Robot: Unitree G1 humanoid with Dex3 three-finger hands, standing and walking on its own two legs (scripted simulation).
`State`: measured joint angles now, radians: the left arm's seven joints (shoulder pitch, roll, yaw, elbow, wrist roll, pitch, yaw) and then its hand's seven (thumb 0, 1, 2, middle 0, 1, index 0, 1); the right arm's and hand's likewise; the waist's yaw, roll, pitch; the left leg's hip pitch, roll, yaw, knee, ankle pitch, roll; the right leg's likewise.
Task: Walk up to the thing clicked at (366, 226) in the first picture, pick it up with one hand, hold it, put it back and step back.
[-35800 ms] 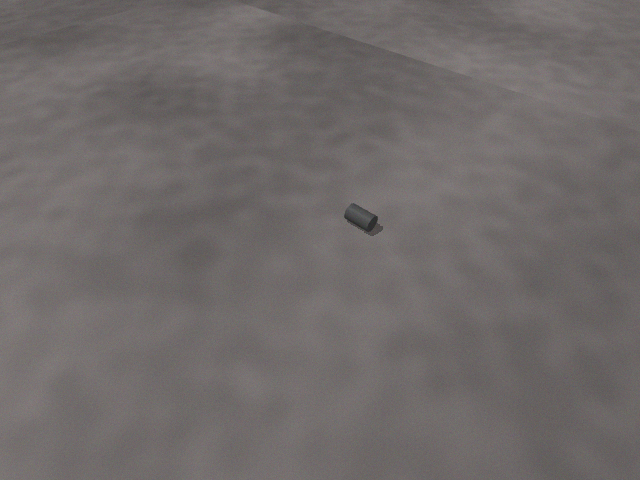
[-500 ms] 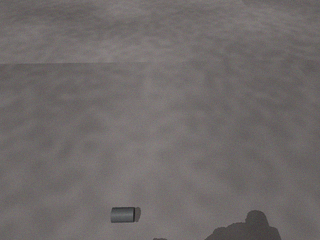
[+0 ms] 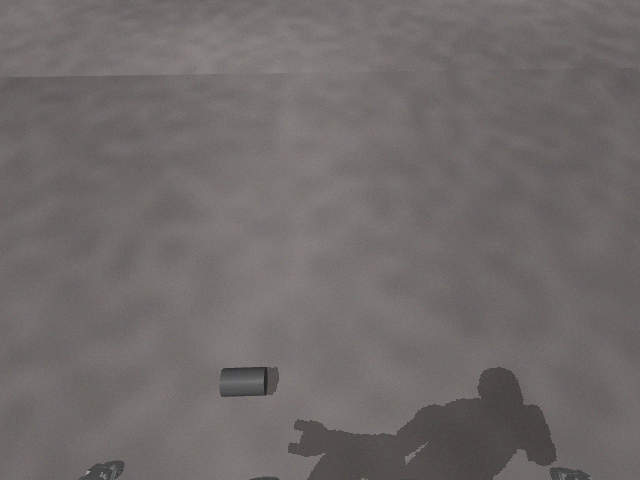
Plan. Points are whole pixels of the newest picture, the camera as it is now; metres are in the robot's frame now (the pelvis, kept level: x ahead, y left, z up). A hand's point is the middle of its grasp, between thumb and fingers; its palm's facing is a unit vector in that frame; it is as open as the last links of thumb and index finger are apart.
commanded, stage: step back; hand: left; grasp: from above
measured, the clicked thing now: (244, 381) +0.44 +0.25 -0.73
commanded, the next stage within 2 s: none
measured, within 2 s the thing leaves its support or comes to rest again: neither
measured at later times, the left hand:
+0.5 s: hand out of the picture +0.04 +0.28 -0.17, palm faces -0.13 -0.91 -0.39, open 7.4 cm
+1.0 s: hand out of the picture -0.11 +0.29 -0.15, palm faces -0.01 -0.93 -0.38, open 7.4 cm
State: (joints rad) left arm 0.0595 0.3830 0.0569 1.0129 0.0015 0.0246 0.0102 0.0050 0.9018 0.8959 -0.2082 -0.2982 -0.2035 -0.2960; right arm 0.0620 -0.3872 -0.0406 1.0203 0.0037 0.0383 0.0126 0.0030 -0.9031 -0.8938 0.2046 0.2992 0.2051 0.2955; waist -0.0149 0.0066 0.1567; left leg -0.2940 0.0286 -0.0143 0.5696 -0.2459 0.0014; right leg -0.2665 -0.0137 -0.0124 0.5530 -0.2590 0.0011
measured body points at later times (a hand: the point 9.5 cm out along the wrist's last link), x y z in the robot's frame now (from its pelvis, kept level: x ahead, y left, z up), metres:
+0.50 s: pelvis -0.10 +0.02 -0.01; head -0.02 +0.02 +0.43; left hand +0.04 +0.32 -0.14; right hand -0.04 -0.30 -0.13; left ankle -0.03 +0.14 -0.73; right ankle -0.13 -0.11 -0.72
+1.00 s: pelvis -0.24 +0.02 -0.01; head -0.19 +0.04 +0.44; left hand -0.11 +0.34 -0.13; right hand -0.16 -0.29 -0.11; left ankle -0.22 +0.13 -0.73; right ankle -0.21 -0.11 -0.68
